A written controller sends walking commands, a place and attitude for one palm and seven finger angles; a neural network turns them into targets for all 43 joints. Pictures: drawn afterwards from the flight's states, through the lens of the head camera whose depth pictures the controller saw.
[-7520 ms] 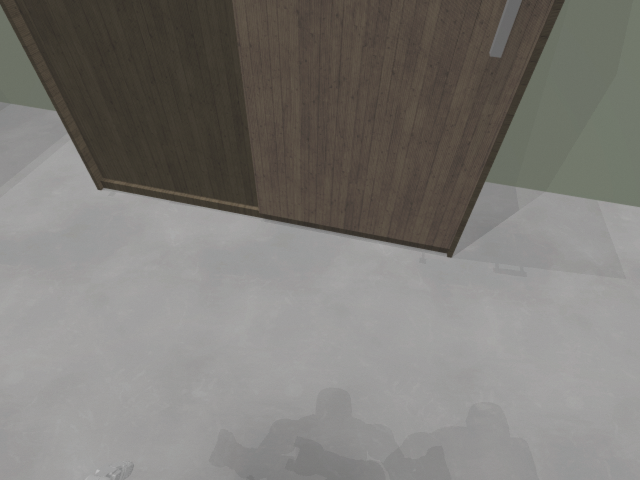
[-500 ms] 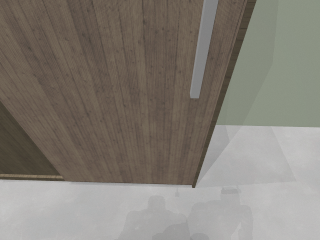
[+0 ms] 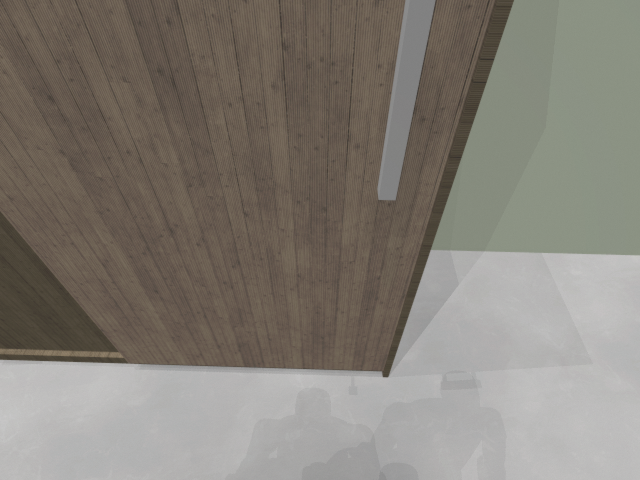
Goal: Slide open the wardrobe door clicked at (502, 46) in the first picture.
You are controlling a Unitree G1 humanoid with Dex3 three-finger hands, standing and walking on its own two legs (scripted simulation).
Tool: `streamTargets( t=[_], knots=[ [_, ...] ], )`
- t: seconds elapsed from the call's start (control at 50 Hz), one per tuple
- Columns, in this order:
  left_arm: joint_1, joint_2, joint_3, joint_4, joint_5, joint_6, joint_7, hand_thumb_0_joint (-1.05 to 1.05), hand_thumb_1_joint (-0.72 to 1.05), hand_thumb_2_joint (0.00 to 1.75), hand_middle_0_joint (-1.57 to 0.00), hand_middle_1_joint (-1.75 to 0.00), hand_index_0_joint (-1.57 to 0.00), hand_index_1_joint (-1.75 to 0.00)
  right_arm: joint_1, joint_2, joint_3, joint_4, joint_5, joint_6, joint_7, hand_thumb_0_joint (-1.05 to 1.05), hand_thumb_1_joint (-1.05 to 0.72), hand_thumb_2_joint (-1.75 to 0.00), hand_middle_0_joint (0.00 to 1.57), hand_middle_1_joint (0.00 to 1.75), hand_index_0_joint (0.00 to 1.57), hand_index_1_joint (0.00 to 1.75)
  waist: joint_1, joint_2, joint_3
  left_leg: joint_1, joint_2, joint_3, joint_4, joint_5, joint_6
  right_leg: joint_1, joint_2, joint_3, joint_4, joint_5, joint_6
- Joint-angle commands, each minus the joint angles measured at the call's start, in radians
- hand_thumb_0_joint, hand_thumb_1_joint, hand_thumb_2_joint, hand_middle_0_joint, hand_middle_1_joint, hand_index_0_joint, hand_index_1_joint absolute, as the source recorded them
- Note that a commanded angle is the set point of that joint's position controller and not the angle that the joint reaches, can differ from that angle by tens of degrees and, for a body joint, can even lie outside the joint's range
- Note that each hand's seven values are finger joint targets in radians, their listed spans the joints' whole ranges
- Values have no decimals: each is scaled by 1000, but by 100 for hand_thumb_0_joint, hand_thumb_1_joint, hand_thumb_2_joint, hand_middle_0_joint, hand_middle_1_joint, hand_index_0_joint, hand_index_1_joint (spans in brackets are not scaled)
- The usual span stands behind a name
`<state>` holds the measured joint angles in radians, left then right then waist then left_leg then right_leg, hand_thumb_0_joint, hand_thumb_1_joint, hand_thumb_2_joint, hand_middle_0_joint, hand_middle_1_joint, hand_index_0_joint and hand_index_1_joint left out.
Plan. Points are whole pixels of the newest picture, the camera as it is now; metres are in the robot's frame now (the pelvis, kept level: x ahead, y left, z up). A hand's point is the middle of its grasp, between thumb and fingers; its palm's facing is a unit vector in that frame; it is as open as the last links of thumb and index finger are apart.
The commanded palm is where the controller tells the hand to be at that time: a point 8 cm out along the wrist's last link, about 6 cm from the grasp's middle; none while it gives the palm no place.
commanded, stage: look again from close up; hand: right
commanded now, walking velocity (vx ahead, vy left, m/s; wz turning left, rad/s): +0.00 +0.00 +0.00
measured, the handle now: (399, 101) +0.55 -0.07 +0.21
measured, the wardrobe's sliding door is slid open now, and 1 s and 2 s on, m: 0.00 0.00 0.00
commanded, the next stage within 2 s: raise the hand with hooked fingers in 0.72 s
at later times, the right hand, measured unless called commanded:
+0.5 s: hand out of the picture +0.01 -0.19 -0.17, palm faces +0.00 +0.97 -0.22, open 7.4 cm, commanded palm none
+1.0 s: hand (500, 438) +0.19 -0.20 -0.02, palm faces +0.27 +0.96 -0.11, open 7.6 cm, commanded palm +0.12 -0.25 -0.04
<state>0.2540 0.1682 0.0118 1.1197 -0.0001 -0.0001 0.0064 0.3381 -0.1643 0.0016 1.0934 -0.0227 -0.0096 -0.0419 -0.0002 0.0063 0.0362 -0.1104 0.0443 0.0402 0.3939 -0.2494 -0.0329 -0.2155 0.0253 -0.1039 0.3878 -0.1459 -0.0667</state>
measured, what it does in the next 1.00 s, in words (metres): stands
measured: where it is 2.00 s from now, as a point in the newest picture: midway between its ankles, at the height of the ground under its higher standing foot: outside the picture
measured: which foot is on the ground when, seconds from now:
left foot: down 0.00-1.00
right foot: down 0.00-1.00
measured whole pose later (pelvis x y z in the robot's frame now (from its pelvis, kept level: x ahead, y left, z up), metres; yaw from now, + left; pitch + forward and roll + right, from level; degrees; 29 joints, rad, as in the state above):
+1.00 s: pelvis +0.00 +0.02 -0.01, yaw -3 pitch +1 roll +0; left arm 0.29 0.22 0.01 0.80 -0.03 -0.22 0.04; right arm 0.41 -0.20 -0.13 0.17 0.17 -0.19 -0.01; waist 0.02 0.00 -0.03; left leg -0.24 0.05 0.07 0.59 -0.36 -0.01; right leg -0.35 0.03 -0.06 0.55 -0.22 -0.05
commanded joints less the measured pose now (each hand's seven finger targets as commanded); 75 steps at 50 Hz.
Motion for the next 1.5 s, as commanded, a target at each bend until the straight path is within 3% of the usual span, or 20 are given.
streamTargets(
  t=[0.0, 0.14, 0.3, 0.78, 0.8, 0.82, 0.84, 0.86, 0.88, 0.92, 0.94, 0.98, 1.04, 1.06, 1.1, 1.16, 1.22, 1.3, 1.4, 1.48],
  knots=[
    [40, 131, 21, -30, 5, -19, 12, 0, 90, 90, -20, -30, -20, -30, 63, -108, -16, -23, 1, -13, -4, 0, -90, -90, 20, 30, 20, 30, 7, 1, 33, -94, 72, -67, -83, 48, 41, 47, -142, 170, -113, -48, 41],
    [29, 148, 21, -31, 7, -18, 12, 0, 90, 90, -20, -30, -20, -30, 48, -121, -18, -23, 0, -9, -1, 0, -90, -90, 20, 30, 20, 30, 5, -16, 52, -96, 69, -65, -84, 23, 40, 28, -145, 183, -143, -118, 44],
    [17, 162, 21, -35, 6, -25, 12, 0, 90, 90, -20, -30, -20, -30, 23, -141, -20, -29, 1, -15, 1, 0, -90, -90, 20, 30, 20, 30, 4, 6, 15, -74, 78, -67, -92, 69, 41, 64, -144, 168, -108, 5, 39],
    [-18, 200, 16, -36, 6, -28, 14, 0, 90, 90, -20, -30, -20, -30, -29, -184, -23, -23, 2, -12, 6, 0, -90, -90, 20, 30, 20, 30, 5, 0, 10, -53, 83, -73, -116, 81, 38, 89, -151, 168, -118, 53, 41],
    [-24, 157, -3, -97, 6, -39, 4, 0, 90, 90, -20, -30, -20, -30, 1, -112, 6, -19, -10, -33, -35, 0, -90, -90, 20, 30, 20, 30, 3, -5, 53, -100, 91, -86, -65, 207, 42, 20, -154, 131, 71, 225, 56],
    [17, 291, 42, -429, -53, -156, 45, 0, 90, 90, -20, -30, -20, -30, -682, -431, -260, -1477, 177, -233, -21, 0, -88, -89, 20, 32, 20, 32, 108, -119, -446, -83, -33, 39, 45, 272, 51, 368, -42, 165, 13, 242, 77],
    [-55, 229, 7, -413, -46, -250, 74, 0, 90, 90, -20, -30, -20, -30, -211, -358, -201, -1313, 119, -203, -40, 0, -85, -88, 20, 33, 20, 33, -20, -282, -440, -161, -38, 32, 147, 70, 64, 420, -112, 177, -9, 318, 80],
    [-51, 179, 20, -403, -46, -277, 63, 0, 90, 90, -20, -30, -20, -30, 40, -135, -88, -1189, 159, -95, -58, 0, -83, -87, 21, 34, 21, 34, 10, -293, -291, -224, -40, 54, 194, -88, 55, 256, -96, 194, -64, 143, 129],
    [-39, 174, 18, -403, -52, -289, 62, 0, 90, 90, -20, -30, -20, -30, 34, -34, -40, -1156, 185, -97, -42, 0, -81, -86, 21, 36, 21, 36, 36, -146, -130, -258, -42, 55, 174, -76, 53, 142, -93, 184, -60, -21, 99],
    [-70, 229, 50, -469, -29, -298, 61, 0, 90, 90, -20, -30, -20, -30, -6, -175, -201, -1123, 209, -208, 0, 0, -76, -84, 21, 39, 21, 39, 50, -6, -35, -318, -47, 68, 92, -75, 52, -45, -56, 183, 45, -184, 66],
    [-74, 215, 60, -484, -23, -291, 58, 0, 90, 90, -20, -30, -20, -30, 132, -139, -226, -1011, 228, -270, 47, 0, -74, -83, 21, 40, 21, 40, 22, 113, -14, -361, -61, 85, 121, -81, 53, -106, -52, 170, 105, -147, 67],
    [-104, 213, 71, -533, -19, -279, 29, 0, 90, 90, -20, -30, -20, -30, 271, -93, -233, -887, 257, -406, 182, 0, -69, -81, 22, 43, 22, 43, -28, 184, -31, -426, -71, 91, 225, -89, 61, -223, -38, 131, 221, -78, 82],
    [-150, 226, 86, -615, -30, -284, 0, 0, 90, 90, -20, -30, -20, -30, 234, -174, -298, -868, 307, -580, 415, 0, -62, -78, 22, 48, 22, 48, -40, 127, -109, -519, -53, 32, 350, -108, 66, -364, -22, 103, 379, -122, 78],
    [-144, 235, 89, -651, -39, -284, -2, 0, 90, 90, -20, -30, -20, -30, 247, -251, -375, -861, 330, -576, 477, 0, -60, -77, 22, 50, 22, 50, -61, 40, -139, -489, -44, -5, 357, -90, 74, -365, -16, 93, 402, -110, 74],
    [-163, 237, 81, -731, -50, -282, 20, 0, 90, 90, -20, -30, -20, -30, 174, -319, -446, -1000, 402, -509, 536, 0, -55, -75, 22, 53, 22, 53, -67, -3, -279, -440, -38, -42, 337, -112, 57, -337, -9, 76, 417, -116, 58],
    [-109, 217, 62, -749, -48, -280, 56, 0, 90, 90, -20, -30, -20, -30, 10, -339, -472, -1186, 470, -447, 525, 0, -48, -72, 23, 57, 23, 57, -24, -18, -288, -439, -32, -108, 285, -124, 24, -329, -20, 92, 458, -119, 46],
    [-73, 207, 49, -718, -39, -297, 81, 0, 90, 90, -20, -30, -20, -30, -126, -337, -424, -1350, 442, -479, 486, 0, -41, -69, 24, 62, 24, 62, 24, -108, -271, -458, -36, -110, 277, -46, 23, -254, -40, 115, 458, -83, 34],
    [-59, 223, 35, -659, -43, -323, 102, 0, 90, 90, -20, -30, -20, -30, -180, -349, -375, -1291, 411, -457, 502, 0, -32, -65, 24, 68, 24, 68, 60, -98, -185, -472, -40, -108, 240, -47, 20, -248, -49, 136, 440, -96, 25],
    [-84, 229, 20, -658, -55, -335, 115, 0, 90, 90, -20, -30, -20, -30, -164, -451, -473, -1188, 431, -318, 550, 0, -20, -60, 25, 75, 25, 75, 5, -88, -214, -357, -17, -131, 174, -46, 6, -218, -48, 143, 379, -72, 26],
    [-102, 214, 8, -679, -56, -346, 103, 0, 90, 90, -20, -30, -20, -30, -112, -443, -533, -1185, 479, -258, 536, 0, -11, -56, 26, 81, 26, 81, -32, -22, -238, -273, -16, -108, 163, 67, -5, -191, -46, 151, 326, -19, 33]
  ],
)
